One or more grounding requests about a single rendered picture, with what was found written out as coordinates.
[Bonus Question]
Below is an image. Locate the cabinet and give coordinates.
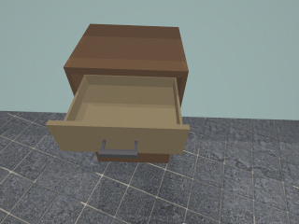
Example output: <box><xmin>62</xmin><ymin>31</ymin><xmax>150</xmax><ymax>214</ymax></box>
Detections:
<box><xmin>64</xmin><ymin>23</ymin><xmax>189</xmax><ymax>163</ymax></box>

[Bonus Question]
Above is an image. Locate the drawer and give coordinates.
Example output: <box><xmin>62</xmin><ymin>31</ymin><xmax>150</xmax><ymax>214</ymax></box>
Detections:
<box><xmin>46</xmin><ymin>75</ymin><xmax>190</xmax><ymax>155</ymax></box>

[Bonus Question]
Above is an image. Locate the handle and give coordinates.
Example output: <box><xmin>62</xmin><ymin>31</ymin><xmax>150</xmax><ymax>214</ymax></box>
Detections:
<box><xmin>98</xmin><ymin>140</ymin><xmax>138</xmax><ymax>159</ymax></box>

